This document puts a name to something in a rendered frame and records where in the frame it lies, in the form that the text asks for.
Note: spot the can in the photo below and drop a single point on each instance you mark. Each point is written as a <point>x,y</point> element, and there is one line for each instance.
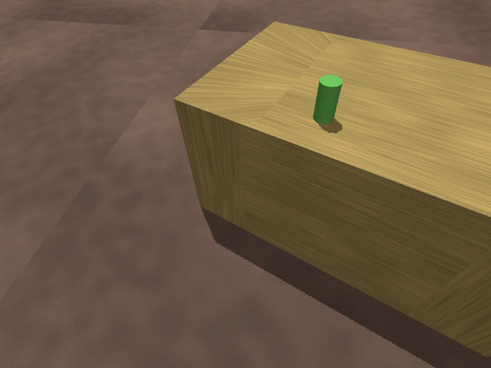
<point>329,89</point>

